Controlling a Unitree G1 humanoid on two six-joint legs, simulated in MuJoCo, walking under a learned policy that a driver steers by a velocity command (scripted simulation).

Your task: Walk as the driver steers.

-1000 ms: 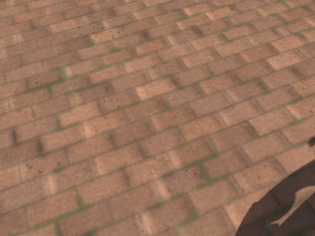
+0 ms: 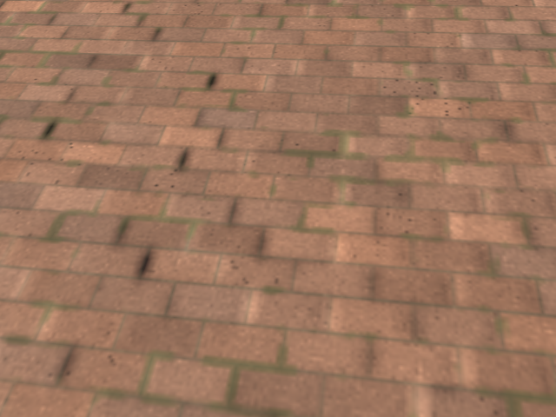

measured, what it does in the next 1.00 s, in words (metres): walks ahead: left foot, then right foot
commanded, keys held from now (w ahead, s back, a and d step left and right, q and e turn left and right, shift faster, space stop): w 0.46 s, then no key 0.54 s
